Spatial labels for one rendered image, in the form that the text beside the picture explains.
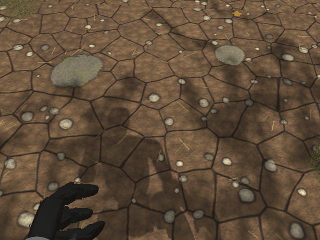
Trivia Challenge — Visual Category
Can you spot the robot left hand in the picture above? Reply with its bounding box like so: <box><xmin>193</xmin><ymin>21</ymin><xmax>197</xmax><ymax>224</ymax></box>
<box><xmin>27</xmin><ymin>182</ymin><xmax>105</xmax><ymax>240</ymax></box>

